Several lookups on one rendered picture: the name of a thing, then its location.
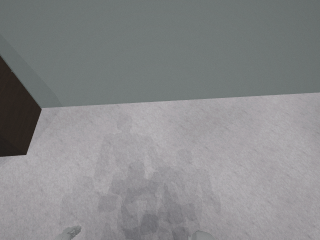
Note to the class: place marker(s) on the left robot hand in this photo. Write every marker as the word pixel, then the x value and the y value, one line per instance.
pixel 69 233

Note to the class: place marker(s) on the cupboard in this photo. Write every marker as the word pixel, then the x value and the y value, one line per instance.
pixel 19 114

